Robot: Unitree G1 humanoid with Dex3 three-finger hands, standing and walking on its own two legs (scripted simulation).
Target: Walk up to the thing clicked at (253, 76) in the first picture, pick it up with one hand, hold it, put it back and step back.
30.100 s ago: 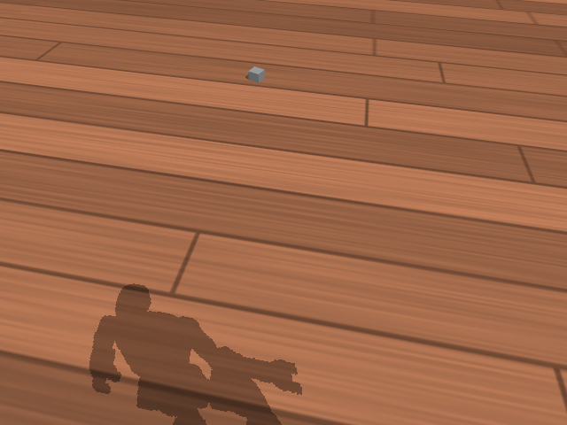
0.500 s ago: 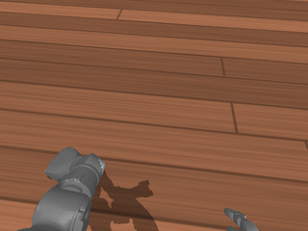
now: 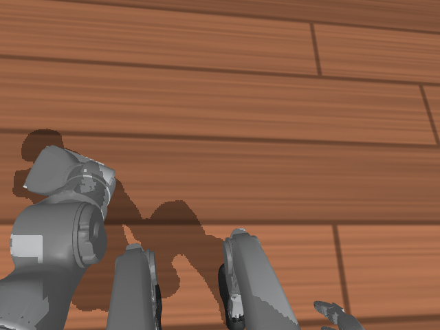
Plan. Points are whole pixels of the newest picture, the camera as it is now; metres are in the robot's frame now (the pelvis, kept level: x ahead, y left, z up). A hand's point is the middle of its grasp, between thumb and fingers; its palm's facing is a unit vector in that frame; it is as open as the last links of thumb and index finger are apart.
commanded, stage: crouch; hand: left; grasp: from above
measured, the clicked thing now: (79, 178) +0.43 +0.22 -0.15
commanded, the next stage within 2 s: lower in 1.18 s
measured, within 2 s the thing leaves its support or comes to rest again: neither
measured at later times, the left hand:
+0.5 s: hand (98, 186) +0.44 +0.22 -0.28, palm faces -0.14 -0.42 -0.89, open 11.2 cm
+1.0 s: hand (103, 185) +0.47 +0.23 -0.35, palm faces -0.15 -0.41 -0.90, open 11.2 cm
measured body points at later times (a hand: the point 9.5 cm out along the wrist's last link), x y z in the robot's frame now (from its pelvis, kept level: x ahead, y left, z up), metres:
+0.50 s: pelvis -0.01 +0.00 -0.14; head +0.21 +0.01 +0.24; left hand +0.45 +0.24 -0.23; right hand +0.01 -0.27 -0.28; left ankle +0.06 +0.14 -0.52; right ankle +0.07 -0.12 -0.52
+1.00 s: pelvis -0.02 +0.01 -0.21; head +0.24 +0.00 +0.16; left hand +0.47 +0.25 -0.30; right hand -0.06 -0.26 -0.33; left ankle +0.06 +0.14 -0.52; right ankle +0.07 -0.12 -0.52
